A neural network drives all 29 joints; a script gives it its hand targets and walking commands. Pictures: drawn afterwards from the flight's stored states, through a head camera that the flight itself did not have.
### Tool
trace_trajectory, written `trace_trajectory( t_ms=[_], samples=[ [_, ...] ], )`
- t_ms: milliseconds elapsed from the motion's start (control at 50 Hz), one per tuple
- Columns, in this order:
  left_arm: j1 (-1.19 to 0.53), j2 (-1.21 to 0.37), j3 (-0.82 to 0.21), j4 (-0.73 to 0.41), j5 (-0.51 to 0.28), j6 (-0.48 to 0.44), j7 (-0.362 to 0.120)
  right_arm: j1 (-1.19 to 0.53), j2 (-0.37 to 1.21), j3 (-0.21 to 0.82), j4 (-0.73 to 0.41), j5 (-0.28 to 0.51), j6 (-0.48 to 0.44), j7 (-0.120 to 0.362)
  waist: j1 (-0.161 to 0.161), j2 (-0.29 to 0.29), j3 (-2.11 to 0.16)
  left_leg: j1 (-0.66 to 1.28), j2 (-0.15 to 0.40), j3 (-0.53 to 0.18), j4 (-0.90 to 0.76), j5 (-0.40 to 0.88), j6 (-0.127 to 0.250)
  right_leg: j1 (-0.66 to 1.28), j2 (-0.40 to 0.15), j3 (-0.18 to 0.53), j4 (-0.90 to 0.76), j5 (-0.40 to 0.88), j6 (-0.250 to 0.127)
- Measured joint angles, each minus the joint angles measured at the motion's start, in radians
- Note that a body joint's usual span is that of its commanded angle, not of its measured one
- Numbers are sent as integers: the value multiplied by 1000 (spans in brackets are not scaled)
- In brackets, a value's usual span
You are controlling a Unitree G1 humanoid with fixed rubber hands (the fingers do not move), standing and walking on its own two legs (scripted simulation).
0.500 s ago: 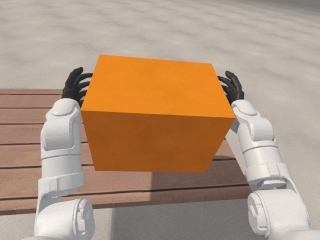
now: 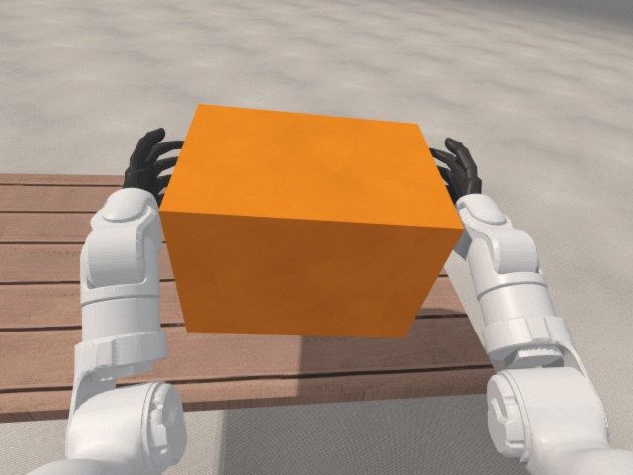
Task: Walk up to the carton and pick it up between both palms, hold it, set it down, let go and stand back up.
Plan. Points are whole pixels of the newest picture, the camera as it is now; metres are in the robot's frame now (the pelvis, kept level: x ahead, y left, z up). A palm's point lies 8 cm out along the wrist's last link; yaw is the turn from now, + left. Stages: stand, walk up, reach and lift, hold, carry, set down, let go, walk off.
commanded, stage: hold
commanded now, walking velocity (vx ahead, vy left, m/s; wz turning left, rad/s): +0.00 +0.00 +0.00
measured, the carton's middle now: (305, 225) +0.37 +0.01 +0.16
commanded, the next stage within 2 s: none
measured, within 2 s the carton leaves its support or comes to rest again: neither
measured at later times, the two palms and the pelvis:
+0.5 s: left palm (146, 198) +0.35 +0.20 +0.21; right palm (462, 202) +0.36 -0.18 +0.21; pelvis +0.00 +0.00 +0.00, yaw +0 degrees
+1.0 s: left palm (146, 196) +0.35 +0.20 +0.21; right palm (463, 205) +0.36 -0.19 +0.21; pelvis +0.00 +0.00 +0.00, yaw +0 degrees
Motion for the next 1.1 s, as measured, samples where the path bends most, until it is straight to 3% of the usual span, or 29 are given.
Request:
trace_trajectory(
  t_ms=[380,1100],
  samples=[
    [36,-13,-8,-57,4,10,3,28,-9,15,-42,13,3,-1,-5,1,14,9,2,0,6,-8,-1,14,3,0,-5,-2,-1],
    [22,-16,-3,-34,2,-2,5,27,-4,3,-24,1,-15,8,0,15,9,10,-1,-5,-6,2,0,11,0,-4,-5,1,-1]
  ],
)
